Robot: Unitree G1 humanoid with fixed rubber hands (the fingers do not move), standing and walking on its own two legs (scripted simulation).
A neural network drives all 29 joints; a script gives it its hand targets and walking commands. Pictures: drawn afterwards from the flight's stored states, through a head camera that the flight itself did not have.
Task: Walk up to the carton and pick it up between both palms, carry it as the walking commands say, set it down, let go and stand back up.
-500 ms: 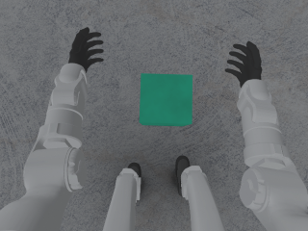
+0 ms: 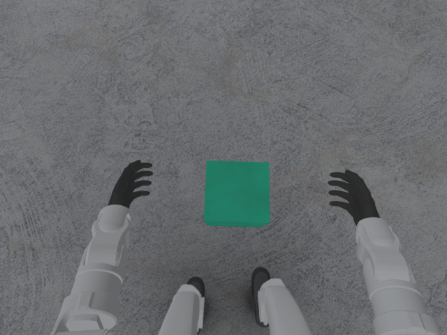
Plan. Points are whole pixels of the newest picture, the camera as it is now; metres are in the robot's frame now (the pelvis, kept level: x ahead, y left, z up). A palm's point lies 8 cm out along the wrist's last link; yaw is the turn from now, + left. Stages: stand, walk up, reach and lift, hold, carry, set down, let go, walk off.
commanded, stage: let go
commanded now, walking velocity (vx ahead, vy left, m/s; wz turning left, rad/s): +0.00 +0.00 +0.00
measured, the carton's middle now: (235, 197) +0.44 -0.03 -0.59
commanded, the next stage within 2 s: stand in 0.90 s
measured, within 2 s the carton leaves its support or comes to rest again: neither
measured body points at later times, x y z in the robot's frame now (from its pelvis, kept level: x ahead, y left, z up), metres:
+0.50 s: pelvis +0.05 +0.01 +0.06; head +0.09 +0.01 +0.51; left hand +0.22 +0.24 -0.02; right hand +0.21 -0.23 -0.02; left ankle +0.01 +0.14 -0.68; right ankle +0.04 -0.12 -0.68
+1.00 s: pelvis +0.04 +0.00 +0.05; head +0.05 +0.00 +0.50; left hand +0.21 +0.26 -0.03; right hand +0.20 -0.26 -0.03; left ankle +0.01 +0.14 -0.68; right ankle +0.04 -0.13 -0.68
